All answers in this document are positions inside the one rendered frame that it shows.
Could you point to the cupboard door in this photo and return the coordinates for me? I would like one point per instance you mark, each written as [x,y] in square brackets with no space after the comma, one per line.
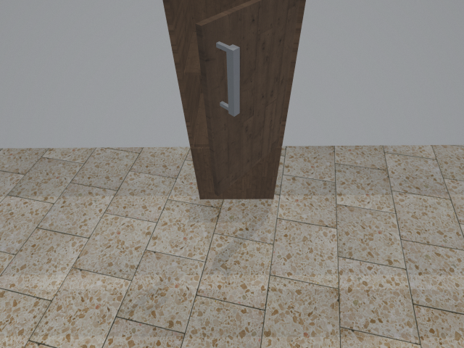
[264,30]

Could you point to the handle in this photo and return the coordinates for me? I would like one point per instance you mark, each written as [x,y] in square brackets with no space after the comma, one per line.
[233,76]

